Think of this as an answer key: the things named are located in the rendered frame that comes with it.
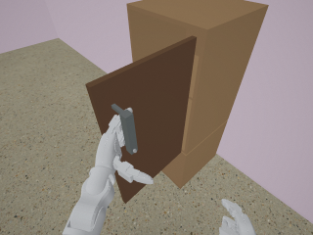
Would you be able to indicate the handle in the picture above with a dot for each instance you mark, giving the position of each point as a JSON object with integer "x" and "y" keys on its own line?
{"x": 128, "y": 128}

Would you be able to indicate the robot left hand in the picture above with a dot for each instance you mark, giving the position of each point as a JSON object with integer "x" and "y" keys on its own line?
{"x": 110, "y": 145}

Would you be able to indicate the robot right hand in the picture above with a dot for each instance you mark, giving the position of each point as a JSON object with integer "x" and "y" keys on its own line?
{"x": 242, "y": 224}

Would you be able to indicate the left robot forearm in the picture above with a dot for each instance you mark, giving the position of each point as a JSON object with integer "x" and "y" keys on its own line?
{"x": 89, "y": 214}

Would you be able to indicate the cupboard door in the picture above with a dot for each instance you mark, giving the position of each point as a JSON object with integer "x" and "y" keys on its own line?
{"x": 157, "y": 89}

